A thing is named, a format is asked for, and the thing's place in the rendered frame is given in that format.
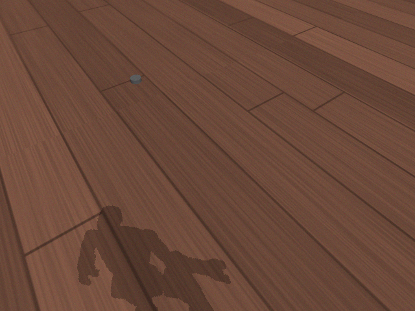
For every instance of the tin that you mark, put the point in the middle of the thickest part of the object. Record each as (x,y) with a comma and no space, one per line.
(135,79)

